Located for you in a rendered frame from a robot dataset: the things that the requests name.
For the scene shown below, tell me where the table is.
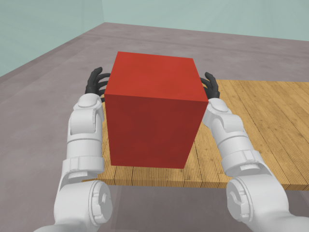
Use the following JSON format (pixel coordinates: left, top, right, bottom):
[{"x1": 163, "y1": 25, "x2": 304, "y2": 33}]
[{"x1": 82, "y1": 79, "x2": 309, "y2": 191}]

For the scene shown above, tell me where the robot left upper arm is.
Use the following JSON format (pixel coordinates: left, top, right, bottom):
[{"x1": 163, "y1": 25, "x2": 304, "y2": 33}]
[{"x1": 34, "y1": 180, "x2": 112, "y2": 232}]

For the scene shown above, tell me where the right robot forearm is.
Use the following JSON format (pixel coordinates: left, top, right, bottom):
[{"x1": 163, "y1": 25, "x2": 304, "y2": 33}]
[{"x1": 202, "y1": 98, "x2": 289, "y2": 205}]

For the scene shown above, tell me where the robot right hand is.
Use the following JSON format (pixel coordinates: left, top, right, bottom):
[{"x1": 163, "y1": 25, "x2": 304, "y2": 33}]
[{"x1": 200, "y1": 72, "x2": 220, "y2": 100}]

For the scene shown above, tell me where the robot right upper arm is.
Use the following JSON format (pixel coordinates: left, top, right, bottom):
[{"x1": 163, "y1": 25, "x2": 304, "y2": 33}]
[{"x1": 226, "y1": 174, "x2": 309, "y2": 232}]

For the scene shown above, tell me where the carton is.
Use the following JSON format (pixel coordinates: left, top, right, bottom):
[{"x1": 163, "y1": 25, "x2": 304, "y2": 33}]
[{"x1": 104, "y1": 51, "x2": 209, "y2": 169}]

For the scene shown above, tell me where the robot left hand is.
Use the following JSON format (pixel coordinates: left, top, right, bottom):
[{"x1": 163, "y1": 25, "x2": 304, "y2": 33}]
[{"x1": 85, "y1": 67, "x2": 111, "y2": 103}]

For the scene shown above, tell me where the left robot forearm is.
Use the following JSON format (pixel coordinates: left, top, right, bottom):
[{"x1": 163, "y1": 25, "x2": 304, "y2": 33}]
[{"x1": 54, "y1": 93, "x2": 105, "y2": 218}]

